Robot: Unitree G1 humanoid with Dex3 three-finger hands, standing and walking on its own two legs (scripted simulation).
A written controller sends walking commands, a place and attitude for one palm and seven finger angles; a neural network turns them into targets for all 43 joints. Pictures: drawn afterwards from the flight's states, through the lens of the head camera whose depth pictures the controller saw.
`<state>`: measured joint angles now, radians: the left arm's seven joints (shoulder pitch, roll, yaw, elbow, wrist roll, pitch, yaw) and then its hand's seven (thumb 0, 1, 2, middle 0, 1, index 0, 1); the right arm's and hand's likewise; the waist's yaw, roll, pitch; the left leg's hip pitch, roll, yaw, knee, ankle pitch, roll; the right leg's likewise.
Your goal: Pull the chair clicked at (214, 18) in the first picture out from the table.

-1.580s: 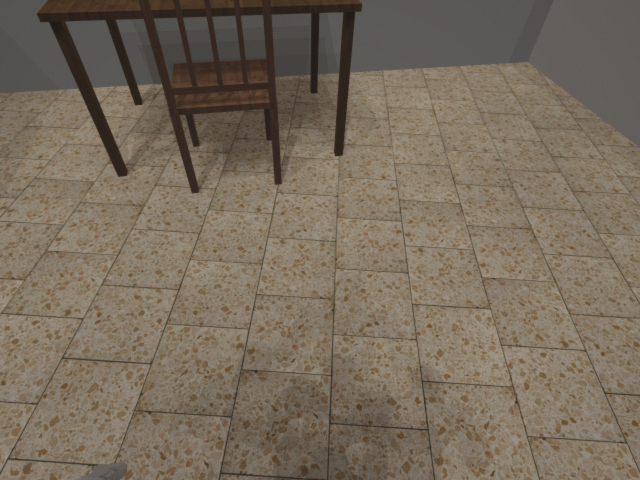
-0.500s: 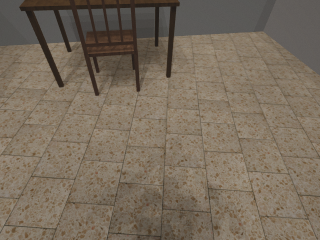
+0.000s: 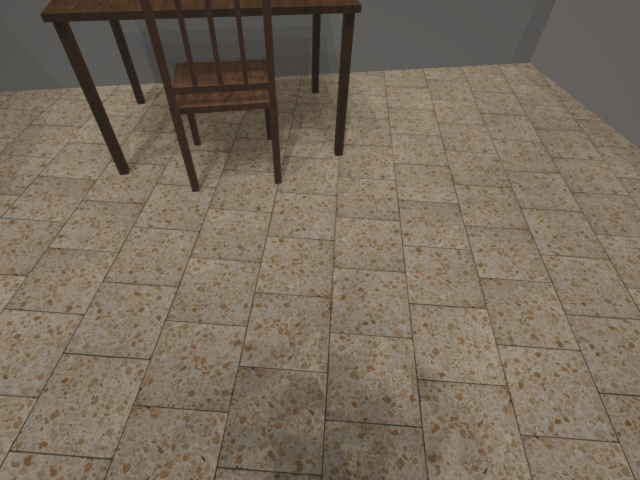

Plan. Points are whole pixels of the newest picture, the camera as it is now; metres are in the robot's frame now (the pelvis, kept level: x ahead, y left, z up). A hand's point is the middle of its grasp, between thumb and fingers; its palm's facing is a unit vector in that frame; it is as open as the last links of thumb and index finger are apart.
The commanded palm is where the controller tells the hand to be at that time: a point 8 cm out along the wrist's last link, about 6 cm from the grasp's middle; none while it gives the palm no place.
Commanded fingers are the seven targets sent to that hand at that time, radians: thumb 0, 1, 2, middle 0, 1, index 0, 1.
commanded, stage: walk to a spot facing it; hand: left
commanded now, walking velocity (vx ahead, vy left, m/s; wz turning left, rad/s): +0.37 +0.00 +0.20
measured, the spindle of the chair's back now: (213, 38) +1.52 +0.47 -0.08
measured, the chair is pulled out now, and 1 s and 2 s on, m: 0.00 0.00 0.00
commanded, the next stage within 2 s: turn to face it in 1.74 s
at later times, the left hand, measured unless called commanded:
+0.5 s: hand out of the picture +0.13 +0.22 -0.19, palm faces +0.05 -0.99 -0.14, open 7.4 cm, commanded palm none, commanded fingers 0.00 0.90 0.90 -0.20 -0.30 -0.20 -0.30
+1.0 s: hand (212, 353) +0.36 +0.21 -0.18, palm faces +0.18 -0.96 -0.21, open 7.2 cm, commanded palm none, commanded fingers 0.00 0.90 0.90 -0.20 -0.30 -0.20 -0.30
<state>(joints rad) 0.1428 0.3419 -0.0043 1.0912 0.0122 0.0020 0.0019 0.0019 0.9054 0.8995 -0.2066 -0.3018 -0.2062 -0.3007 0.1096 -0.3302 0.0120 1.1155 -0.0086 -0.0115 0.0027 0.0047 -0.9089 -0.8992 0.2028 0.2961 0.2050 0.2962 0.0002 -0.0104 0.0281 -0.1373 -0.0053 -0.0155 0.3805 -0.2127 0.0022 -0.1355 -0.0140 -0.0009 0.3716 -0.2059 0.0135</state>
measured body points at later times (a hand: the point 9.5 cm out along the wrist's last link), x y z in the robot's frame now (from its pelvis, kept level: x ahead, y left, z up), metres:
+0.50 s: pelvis +0.13 +0.04 +0.00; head +0.15 +0.06 +0.44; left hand +0.13 +0.27 -0.17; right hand +0.03 -0.17 -0.14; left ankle +0.01 +0.11 -0.75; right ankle +0.16 -0.11 -0.67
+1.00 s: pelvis +0.37 +0.02 -0.01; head +0.37 +0.03 +0.44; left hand +0.35 +0.26 -0.16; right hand +0.47 -0.21 -0.15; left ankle +0.42 +0.17 -0.69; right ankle +0.36 -0.08 -0.75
